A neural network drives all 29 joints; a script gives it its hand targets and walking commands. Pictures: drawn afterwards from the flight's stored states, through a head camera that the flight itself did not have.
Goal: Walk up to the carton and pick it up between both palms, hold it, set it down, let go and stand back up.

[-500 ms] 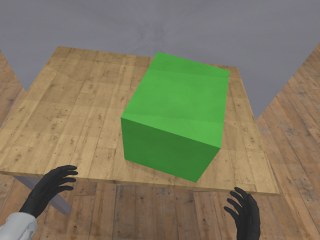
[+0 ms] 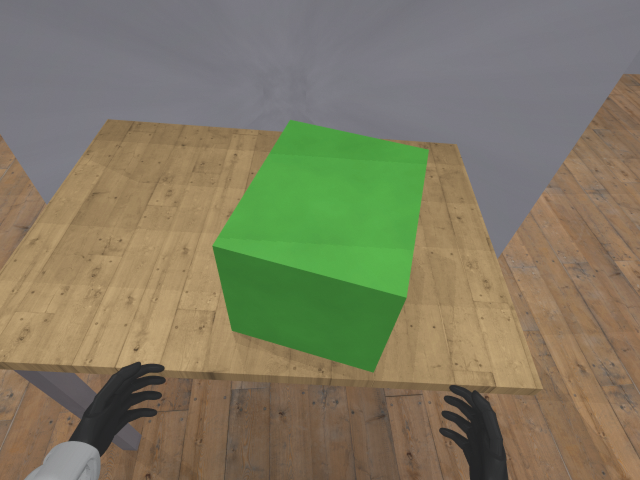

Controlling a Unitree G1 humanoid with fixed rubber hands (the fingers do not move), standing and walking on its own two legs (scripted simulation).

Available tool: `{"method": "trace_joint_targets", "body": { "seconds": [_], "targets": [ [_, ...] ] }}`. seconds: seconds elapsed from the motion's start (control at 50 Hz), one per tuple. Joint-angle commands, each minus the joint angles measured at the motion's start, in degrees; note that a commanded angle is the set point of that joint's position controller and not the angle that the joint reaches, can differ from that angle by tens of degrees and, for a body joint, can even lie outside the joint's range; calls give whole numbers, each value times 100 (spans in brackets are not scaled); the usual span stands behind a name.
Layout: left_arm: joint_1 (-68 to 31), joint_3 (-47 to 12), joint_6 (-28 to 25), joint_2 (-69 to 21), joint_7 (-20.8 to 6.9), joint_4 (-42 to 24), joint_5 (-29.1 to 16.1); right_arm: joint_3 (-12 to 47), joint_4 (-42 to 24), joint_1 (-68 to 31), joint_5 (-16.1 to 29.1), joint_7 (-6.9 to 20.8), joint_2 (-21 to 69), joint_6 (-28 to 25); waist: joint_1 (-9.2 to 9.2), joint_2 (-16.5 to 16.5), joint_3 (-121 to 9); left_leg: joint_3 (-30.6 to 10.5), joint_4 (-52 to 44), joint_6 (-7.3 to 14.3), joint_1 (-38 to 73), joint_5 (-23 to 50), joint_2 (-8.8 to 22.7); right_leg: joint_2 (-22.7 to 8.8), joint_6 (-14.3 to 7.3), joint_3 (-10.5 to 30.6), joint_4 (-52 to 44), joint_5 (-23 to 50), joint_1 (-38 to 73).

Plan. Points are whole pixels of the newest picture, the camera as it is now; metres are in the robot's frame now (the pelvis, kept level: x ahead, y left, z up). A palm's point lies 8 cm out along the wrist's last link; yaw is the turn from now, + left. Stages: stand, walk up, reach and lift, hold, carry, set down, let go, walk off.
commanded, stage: set down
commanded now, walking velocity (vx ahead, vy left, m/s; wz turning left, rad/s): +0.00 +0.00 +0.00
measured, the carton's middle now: (330, 240) +0.45 +0.02 +0.02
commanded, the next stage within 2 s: let go in 0.64 s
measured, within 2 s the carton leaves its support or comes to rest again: neither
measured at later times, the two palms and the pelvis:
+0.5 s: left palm (120, 441) +0.15 +0.26 -0.06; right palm (486, 477) +0.15 -0.20 -0.06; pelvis +0.00 +0.00 +0.00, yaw +0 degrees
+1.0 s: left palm (159, 443) +0.16 +0.21 -0.08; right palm out of the picture +0.15 -0.24 -0.07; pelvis -0.01 -0.01 +0.00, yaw +0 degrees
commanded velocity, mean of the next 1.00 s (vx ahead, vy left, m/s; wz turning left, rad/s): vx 0.00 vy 0.00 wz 0.00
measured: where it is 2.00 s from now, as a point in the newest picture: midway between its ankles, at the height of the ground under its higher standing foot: outside the picture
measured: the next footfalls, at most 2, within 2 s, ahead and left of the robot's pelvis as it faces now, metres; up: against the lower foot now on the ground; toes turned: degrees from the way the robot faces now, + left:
none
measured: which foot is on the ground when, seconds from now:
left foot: down 0.00-1.00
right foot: down 0.00-1.00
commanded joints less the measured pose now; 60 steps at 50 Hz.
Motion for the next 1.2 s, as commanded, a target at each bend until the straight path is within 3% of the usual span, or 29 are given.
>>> {"method": "trace_joint_targets", "body": {
  "seconds": [0.0, 0.24, 0.42, 0.68, 0.94, 1.12, 1.14, 1.18],
  "targets": [
    [-298, 403, -106, 721, 4, -413, 161, -30, -287, -83, -71, 43, -214, -312, -52, 341, -197, -113, -13, -75, 935, 1275, 36, -450, 72, 206, -461, 971, -1138],
    [-499, 306, 12, 423, 157, 75, 435, -151, 595, -459, -195, 293, -429, -637, -88, 388, -255, -76, -7, -123, 971, 1394, -1, -331, 77, 58, -419, 862, -1229],
    [-744, 95, 191, 12, 481, 533, 698, -437, 1508, -1003, -318, 690, -805, -714, -109, 485, -348, -143, -42, -208, 873, 1533, 80, -110, -34, -132, -359, 466, -1288],
    [-1048, 39, 487, -437, 838, 1033, 1070, -611, 2769, -1607, -565, 1094, -1218, -857, -256, 227, -661, -106, 102, -189, 1137, 1777, -21, -101, 41, -184, -294, 996, -1488],
    [-1227, 81, 637, -563, 940, 1227, 1143, -556, 2906, -1816, -659, 1182, -1328, -861, -251, -70, -602, -43, 6, -42, 881, 1108, -118, -289, 201, 11, -219, 1391, -1381],
    [-1351, 64, 715, -563, 975, 1114, 1136, -597, 2686, -1793, -687, 1194, -1331, -721, -242, -6, -477, -15, -45, -37, 793, 747, -105, -326, 154, 55, -257, 887, -1536],
    [-544, 189, 222, -221, 1016, 1511, 1158, -744, 3116, -1166, -786, 1004, -1744, -295, -71, 615, -788, -517, 271, 145, -222, 1489, 532, -640, 36, 439, 181, 944, -1004],
    [-462, 221, -30, -110, 968, 1621, 1129, -713, 2994, -1173, -763, 956, -1692, -45, -169, 402, -610, -676, 183, 210, -479, 1009, 604, -789, -3, 602, 155, 847, -913]
  ]
}}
